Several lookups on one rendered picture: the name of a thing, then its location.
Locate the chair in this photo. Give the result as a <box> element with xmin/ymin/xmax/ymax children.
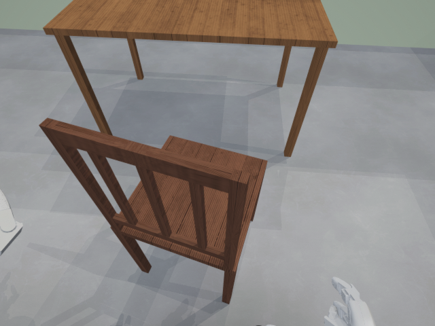
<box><xmin>39</xmin><ymin>118</ymin><xmax>268</xmax><ymax>304</ymax></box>

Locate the robot right hand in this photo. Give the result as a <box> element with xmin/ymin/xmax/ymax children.
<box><xmin>324</xmin><ymin>276</ymin><xmax>376</xmax><ymax>326</ymax></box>

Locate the table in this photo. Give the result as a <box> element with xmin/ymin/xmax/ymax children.
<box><xmin>43</xmin><ymin>0</ymin><xmax>338</xmax><ymax>157</ymax></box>

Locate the robot left hand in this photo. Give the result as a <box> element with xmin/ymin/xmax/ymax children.
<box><xmin>0</xmin><ymin>189</ymin><xmax>23</xmax><ymax>256</ymax></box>

